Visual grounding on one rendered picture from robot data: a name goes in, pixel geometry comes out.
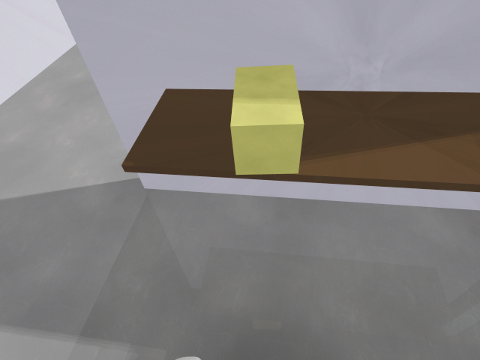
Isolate table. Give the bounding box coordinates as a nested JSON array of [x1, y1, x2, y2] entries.
[[121, 88, 480, 192]]

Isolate carton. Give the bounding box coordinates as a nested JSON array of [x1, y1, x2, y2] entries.
[[230, 64, 304, 175]]

